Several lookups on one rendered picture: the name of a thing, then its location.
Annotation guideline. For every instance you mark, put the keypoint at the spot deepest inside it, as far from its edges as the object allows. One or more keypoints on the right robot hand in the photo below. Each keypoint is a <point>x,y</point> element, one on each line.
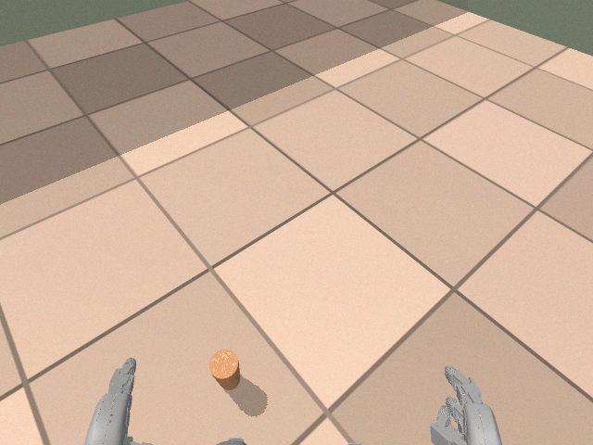
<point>477,424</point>

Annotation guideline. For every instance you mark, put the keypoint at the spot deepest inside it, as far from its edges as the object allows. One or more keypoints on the left robot hand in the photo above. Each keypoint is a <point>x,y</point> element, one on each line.
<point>109,425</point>

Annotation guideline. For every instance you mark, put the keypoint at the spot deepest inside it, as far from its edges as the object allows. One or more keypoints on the cup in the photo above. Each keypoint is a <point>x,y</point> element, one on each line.
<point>224,367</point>

